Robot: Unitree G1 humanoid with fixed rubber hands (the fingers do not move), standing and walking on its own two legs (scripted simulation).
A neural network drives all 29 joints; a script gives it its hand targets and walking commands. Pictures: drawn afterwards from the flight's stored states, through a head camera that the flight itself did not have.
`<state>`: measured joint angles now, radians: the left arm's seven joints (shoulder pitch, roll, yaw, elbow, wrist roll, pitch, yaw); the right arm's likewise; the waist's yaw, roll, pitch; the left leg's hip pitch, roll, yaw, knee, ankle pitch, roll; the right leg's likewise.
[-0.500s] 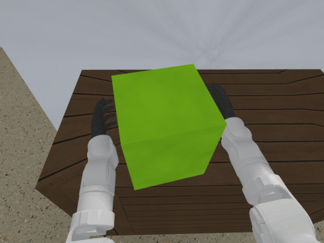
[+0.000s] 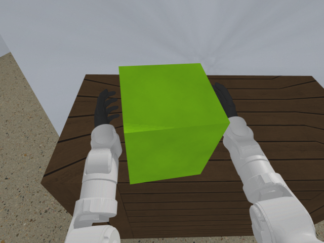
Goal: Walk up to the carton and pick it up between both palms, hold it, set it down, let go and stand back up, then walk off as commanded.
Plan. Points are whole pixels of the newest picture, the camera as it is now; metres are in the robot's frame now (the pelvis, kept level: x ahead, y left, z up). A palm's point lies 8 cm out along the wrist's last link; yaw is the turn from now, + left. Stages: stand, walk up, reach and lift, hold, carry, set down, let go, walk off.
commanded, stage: reach and lift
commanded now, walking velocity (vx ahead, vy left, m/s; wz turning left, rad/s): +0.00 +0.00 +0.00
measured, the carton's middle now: (163, 126) +0.41 +0.02 +0.08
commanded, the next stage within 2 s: hold in 1.78 s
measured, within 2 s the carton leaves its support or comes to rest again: neither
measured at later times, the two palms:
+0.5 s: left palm (86, 111) +0.38 +0.20 +0.16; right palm (216, 94) +0.42 -0.09 +0.19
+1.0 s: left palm (68, 98) +0.36 +0.22 +0.21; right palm (214, 87) +0.39 -0.08 +0.23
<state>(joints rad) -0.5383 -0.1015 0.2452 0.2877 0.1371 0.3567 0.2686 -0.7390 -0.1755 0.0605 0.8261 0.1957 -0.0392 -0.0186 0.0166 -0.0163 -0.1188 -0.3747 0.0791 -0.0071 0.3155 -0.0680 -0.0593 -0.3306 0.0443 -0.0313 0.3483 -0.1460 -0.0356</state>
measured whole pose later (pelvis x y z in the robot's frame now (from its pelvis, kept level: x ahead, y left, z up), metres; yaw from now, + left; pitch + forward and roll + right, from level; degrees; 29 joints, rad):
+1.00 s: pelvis -0.02 +0.04 +0.00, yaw +1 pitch -2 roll -1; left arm -0.83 0.02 0.27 0.49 0.15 0.62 0.18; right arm -0.92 -0.13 -0.13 0.81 0.16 0.31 -0.08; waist 0.02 -0.04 -0.10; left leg -0.24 0.03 -0.01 0.35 -0.08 -0.01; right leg -0.16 -0.01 -0.03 0.32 -0.13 0.01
